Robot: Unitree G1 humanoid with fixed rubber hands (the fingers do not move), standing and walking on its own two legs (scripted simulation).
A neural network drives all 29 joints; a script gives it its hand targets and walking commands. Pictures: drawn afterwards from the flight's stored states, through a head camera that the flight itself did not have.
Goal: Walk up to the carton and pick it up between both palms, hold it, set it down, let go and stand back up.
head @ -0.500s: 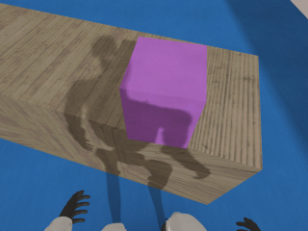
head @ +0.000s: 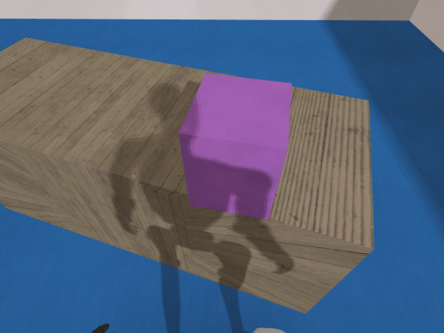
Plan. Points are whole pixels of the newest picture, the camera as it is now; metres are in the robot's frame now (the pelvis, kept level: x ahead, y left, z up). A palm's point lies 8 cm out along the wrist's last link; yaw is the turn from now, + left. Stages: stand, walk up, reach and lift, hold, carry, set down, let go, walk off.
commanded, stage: walk up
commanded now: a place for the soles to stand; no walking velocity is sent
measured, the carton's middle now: (237, 148) +0.50 -0.02 +0.01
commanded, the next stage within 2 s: none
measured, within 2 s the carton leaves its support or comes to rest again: neither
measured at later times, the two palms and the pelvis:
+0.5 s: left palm out of the picture +0.06 +0.27 -0.12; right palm out of the picture +0.03 -0.25 -0.11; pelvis +0.02 +0.02 +0.00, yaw -3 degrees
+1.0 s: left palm (91, 279) +0.24 +0.29 -0.13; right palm out of the picture +0.11 -0.21 -0.14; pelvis +0.11 +0.06 -0.02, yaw -14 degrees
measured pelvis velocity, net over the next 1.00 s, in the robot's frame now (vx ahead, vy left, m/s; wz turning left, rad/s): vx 0.11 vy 0.06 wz -0.24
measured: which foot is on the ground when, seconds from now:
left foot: down 0.00-0.74, up 0.76-0.96, down 0.98-1.00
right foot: down 0.00-1.00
